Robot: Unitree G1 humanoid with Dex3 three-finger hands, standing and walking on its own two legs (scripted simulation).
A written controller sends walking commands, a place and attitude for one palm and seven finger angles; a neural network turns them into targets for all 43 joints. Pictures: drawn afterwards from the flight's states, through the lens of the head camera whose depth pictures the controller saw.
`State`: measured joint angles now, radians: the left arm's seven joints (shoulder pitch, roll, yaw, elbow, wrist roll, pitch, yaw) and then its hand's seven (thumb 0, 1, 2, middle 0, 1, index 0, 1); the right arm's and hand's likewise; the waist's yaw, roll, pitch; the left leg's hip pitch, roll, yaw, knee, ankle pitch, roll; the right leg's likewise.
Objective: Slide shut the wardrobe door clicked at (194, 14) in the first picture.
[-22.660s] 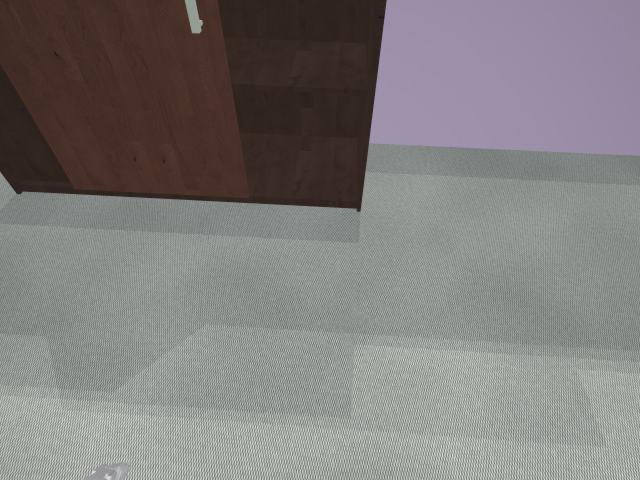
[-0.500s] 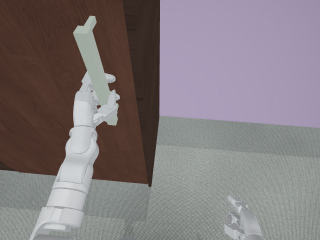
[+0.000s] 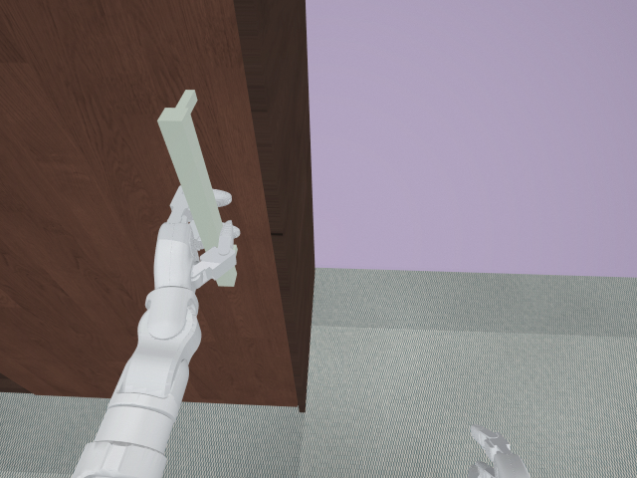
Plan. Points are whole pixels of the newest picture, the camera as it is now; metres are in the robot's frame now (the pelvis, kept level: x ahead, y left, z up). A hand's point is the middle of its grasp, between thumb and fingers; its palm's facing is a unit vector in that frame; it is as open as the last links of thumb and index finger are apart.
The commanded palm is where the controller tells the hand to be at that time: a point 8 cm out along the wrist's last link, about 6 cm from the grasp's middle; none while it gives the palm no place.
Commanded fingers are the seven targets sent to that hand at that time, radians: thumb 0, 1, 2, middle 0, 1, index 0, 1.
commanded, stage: loosen the grip on the handle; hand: left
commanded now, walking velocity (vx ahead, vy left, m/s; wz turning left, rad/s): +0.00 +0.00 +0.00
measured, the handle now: (210, 202) +0.40 +0.17 +0.14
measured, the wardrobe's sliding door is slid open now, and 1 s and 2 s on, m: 0.00 0.00 0.00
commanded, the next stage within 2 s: slip the hand off the handle in 0.66 s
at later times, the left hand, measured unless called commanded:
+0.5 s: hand (226, 248) +0.35 +0.15 +0.11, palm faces +0.20 -0.97 -0.11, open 13.1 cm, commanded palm +0.31 +0.20 +0.11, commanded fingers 0.00 -0.55 0.20 -0.29 -1.20 -0.29 -1.20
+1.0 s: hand (200, 254) +0.35 +0.18 +0.11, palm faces +0.22 -0.97 -0.11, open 14.7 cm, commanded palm +0.31 +0.23 +0.11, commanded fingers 0.00 -0.55 0.20 -0.25 -1.15 -0.25 -1.15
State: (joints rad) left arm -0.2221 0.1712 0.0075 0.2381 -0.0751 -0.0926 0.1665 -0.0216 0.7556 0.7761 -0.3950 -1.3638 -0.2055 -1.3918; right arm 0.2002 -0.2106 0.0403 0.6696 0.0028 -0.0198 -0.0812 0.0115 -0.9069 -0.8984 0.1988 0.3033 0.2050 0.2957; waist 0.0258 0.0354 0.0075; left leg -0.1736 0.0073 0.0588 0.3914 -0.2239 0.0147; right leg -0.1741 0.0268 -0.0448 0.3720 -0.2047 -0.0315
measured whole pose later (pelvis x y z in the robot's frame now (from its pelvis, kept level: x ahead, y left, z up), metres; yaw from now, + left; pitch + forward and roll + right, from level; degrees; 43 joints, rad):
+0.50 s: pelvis -0.04 -0.02 -0.01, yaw +0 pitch +1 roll +1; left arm -0.44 0.22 0.12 0.54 -0.07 -0.15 0.12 0.00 -0.35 0.30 -0.38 -1.32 -0.29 -1.31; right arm 0.27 -0.26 0.02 0.71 0.05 -0.17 -0.05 0.01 -0.91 -0.90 0.20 0.30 0.20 0.30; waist -0.02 0.00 -0.03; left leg -0.33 0.02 0.05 0.55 -0.25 0.01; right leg -0.34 0.03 -0.06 0.57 -0.25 -0.06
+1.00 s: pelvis -0.01 +0.00 -0.01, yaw +0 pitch +2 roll +0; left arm -0.28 0.23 0.16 0.38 -0.09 -0.15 0.07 -0.02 -0.55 0.20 -0.26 -1.15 -0.25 -1.15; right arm 0.23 -0.24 0.02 0.68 0.03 -0.13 -0.06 0.01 -0.91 -0.90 0.20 0.30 0.21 0.30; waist 0.00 0.02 -0.04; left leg -0.30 0.01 0.06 0.56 -0.29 0.02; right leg -0.31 0.02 -0.05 0.56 -0.28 -0.04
